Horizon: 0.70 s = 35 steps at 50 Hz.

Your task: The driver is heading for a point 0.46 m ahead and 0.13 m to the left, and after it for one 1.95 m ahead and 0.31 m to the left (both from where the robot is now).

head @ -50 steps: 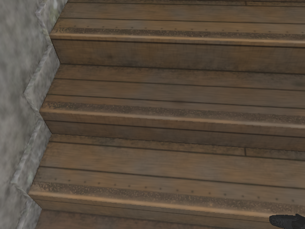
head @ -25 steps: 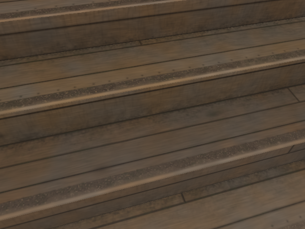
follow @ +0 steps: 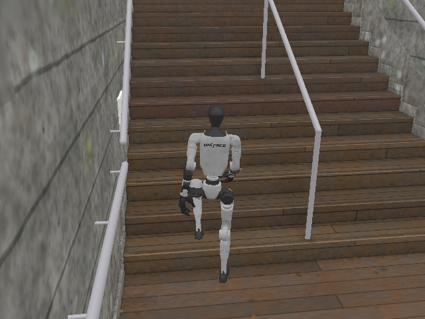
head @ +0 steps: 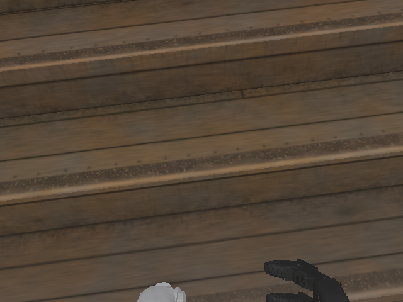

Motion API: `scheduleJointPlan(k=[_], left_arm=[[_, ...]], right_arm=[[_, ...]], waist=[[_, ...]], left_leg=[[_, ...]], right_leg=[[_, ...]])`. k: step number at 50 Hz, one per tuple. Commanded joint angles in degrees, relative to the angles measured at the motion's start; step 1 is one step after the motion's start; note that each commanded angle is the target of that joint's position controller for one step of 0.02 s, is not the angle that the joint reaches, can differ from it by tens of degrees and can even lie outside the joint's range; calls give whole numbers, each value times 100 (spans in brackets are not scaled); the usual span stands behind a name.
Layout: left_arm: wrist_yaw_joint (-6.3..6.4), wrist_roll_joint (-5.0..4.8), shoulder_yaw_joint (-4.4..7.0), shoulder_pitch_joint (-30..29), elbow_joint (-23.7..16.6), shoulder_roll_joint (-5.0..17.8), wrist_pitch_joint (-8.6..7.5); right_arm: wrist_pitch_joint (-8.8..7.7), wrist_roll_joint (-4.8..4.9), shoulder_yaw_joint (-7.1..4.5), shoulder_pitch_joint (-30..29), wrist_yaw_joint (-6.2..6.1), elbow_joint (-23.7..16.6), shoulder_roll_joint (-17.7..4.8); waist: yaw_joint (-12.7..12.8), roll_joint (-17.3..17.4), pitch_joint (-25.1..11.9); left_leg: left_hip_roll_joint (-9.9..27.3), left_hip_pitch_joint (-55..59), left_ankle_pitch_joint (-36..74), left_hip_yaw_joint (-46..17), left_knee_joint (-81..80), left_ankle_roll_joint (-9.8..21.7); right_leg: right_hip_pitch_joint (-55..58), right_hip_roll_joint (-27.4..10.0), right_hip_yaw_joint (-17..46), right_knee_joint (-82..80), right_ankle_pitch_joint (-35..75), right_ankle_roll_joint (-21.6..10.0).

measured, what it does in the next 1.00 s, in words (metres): climbs, turning left: left foot 0.17 m higher, then right foot 0.17 m higher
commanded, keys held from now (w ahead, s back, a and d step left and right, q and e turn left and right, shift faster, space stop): w+q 0.80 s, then w+e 0.20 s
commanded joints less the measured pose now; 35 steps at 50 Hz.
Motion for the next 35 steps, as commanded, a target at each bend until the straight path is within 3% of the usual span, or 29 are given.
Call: scheduleJointPlan(k=[1,3,4,5,6,7,8,9,10,14,15,17,18,19,20,22,23,24,25,26,27,28,29,30,31,32,33,34,35], left_arm=[[273,-1,473,-58,-337,2176,30],[343,104,546,-582,-742,2100,196],[279,189,550,-841,-1298,1810,62],[-84,290,482,-1512,-1547,1142,-177],[-467,218,519,-1543,-1776,947,-490],[-616,122,357,-2030,-2069,528,-602],[-635,154,193,-2343,-2410,158,-632],[-593,204,79,-2082,-2438,-49,-589],[-573,144,9,-1755,-2438,-78,-552],[-493,183,-122,-1894,-2635,158,-502],[-411,219,-134,-2141,-2672,130,-479],[-354,174,-319,-2814,-2995,-362,-494],[-351,39,-357,-3021,-3194,-384,-544],[-358,12,-366,-3340,-3354,-294,-600],[-375,122,-442,-3930,-3668,-333,-657],[-338,195,-436,-4675,-4034,-249,-707],[-332,282,-543,-4977,-4262,-477,-672],[-316,181,-426,-4528,-4172,-371,-640],[-206,124,-160,-3658,-3946,-15,-621],[-143,27,140,-2619,-3627,537,-590],[-152,-59,429,-1632,-3371,1223,-583],[-161,59,663,-241,-2937,1907,-567],[-113,323,773,11,-2524,2253,-471],[68,354,702,-288,-2524,1736,-357],[147,175,571,-815,-2232,1154,-230],[140,164,393,-1091,-1835,447,-135],[100,213,293,-1296,-1534,-60,-110],[59,293,228,-1423,-1356,-339,-129],[-17,265,192,-1414,-1135,-472,-174]], right_arm=[[-10,-145,-412,426,85,-351,-875],[-6,-108,-642,1366,287,-29,-1406],[32,-246,-866,1840,340,148,-2086],[187,-350,-1001,1993,102,310,-2417],[77,-398,-857,2193,-83,769,-1934],[7,-296,-759,2546,-42,1240,-1491],[-44,-150,-660,2475,76,1529,-1027],[-44,-130,-571,2242,158,1698,-633],[-27,-162,-525,1944,212,1742,-395],[-104,-137,-626,1618,197,1699,-735],[-135,-196,-643,1858,144,1751,-796],[-108,-307,-663,2680,46,2039,-984],[-64,-262,-674,2939,2,2103,-1010],[-42,-186,-683,3116,-38,2104,-968],[38,4,-707,3356,-64,2149,-985],[100,0,-728,3662,-193,2129,-934],[122,145,-845,3483,-319,2025,-1171],[87,128,-902,2807,-346,1798,-1285],[0,-55,-938,2844,-358,1907,-1512],[-63,-21,-1011,2721,-350,1875,-1838],[-124,-22,-1089,2283,-324,1809,-2052],[-283,-140,-1068,1664,-292,1513,-1917],[-414,-147,-894,1866,-75,1053,-789],[-494,-303,-923,1770,193,1155,-830],[-441,-166,-906,1208,309,767,-726],[-342,-109,-788,937,331,419,-545],[-211,-90,-795,1049,321,410,-599],[-80,66,-819,1459,316,514,-658],[-25,125,-724,1643,298,515,-452]], waist=[[-840,-1565,-1377],[-1078,-1217,-1710],[-1100,397,-1907],[-1076,2119,-1764],[-724,1419,-1194],[-564,647,-263],[-210,11,571],[112,-103,580],[356,-3,583],[526,-216,549],[344,61,391],[-52,781,231],[-176,944,261],[-326,832,325],[-491,540,263],[-745,580,149],[-645,747,28],[-184,1077,-208],[266,1632,-1104],[749,1840,-1587],[1347,1775,-1862],[1797,687,-2640],[1123,-2906,-3225],[1074,-1851,-2667],[655,-1248,-1140],[281,-620,-164],[-96,-67,307],[-410,7,471],[-556,-149,559]], left_leg=[[-632,2948,-1812,804,-1658,359],[-786,3677,-1923,-309,-3671,750],[67,5315,-1694,-3012,-4823,1418],[1107,6326,-2564,-6685,-7612,2363],[1447,6239,-2616,-7329,-8110,2079],[1330,5740,-2359,-6441,-7721,1630],[902,5124,-1349,-5036,-7255,1358],[543,4917,-828,-3922,-6986,1050],[291,4646,-651,-3264,-6993,864],[81,3755,-370,-2375,-7264,813],[105,3708,-198,-2482,-7325,962],[466,4592,42,-3234,-7405,1264],[653,5318,-105,-3403,-7423,1240],[758,5814,-239,-3558,-7408,1167],[599,5861,-459,-3542,-7468,1047],[831,5688,-98,-3725,-8003,1178],[998,4955,532,-3635,-8899,1293],[792,4353,1896,-2918,-8955,1098],[862,4507,4997,-2737,-8504,1031],[885,5559,7550,-2525,-7602,795],[750,5963,8581,-2442,-6220,614],[457,5164,7292,-2483,-4375,620],[-896,2870,991,-2263,-1863,296],[-936,2173,574,-2896,455,168],[-629,1536,675,-2309,1320,221],[-370,1238,710,-1839,1726,326],[-137,1295,865,-1660,1819,417],[-19,1585,923,-1682,1775,456],[-41,1389,729,-1605,2213,551]], right_leg=[[805,-1346,-97,979,10564,-846],[1501,-1472,-30,3043,10304,-973],[-791,-812,353,4834,8032,-847],[-3677,998,1078,8013,372,-366],[-4969,988,2150,10284,-265,-417],[-5771,868,2050,11019,-230,-546],[-6248,752,1718,11359,-356,-565],[-6407,583,1488,11682,-392,-602],[-6307,496,1376,11844,-524,-579],[-6201,29,784,10084,268,-244],[-6167,54,524,10174,548,-93],[-7511,149,336,11891,-40,80],[-8183,54,488,11960,-482,84],[-8586,-101,660,11529,-691,104],[-8470,-173,621,10242,-592,153],[-7698,-161,385,8778,-233,334],[-6240,-179,72,7740,-1049,294],[-4333,-27,-249,6664,-1276,156],[-2582,515,-446,6703,-1357,25],[-2076,686,-172,6220,-1774,-97],[-1455,498,744,5269,-2100,-398],[227,-432,2555,4110,-2516,-811],[1619,-1976,6485,1269,-3197,-1619],[888,-2260,7908,421,-3441,-1647],[-374,-2144,6562,615,-3766,-1299],[-1447,-1976,5118,1018,-3477,-1116],[-2257,-1771,3768,1592,-3009,-822],[-2739,-1509,2682,1701,-2452,-540],[-2827,-1450,2279,1421,-2174,-464]])
Keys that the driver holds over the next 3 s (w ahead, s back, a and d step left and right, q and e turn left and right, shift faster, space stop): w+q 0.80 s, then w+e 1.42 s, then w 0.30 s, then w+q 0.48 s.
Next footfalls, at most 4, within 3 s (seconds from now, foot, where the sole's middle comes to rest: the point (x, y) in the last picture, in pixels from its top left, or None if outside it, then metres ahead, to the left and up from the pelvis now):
0.06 left None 0.14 0.08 -0.63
0.54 right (258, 255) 0.50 -0.08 -0.47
1.14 left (65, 169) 0.67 0.41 -0.30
1.70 right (123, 32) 1.02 0.27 -0.14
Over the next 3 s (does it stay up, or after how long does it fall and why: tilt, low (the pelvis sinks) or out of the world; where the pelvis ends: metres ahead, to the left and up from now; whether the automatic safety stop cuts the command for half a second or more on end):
stays up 1.55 0.14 0.81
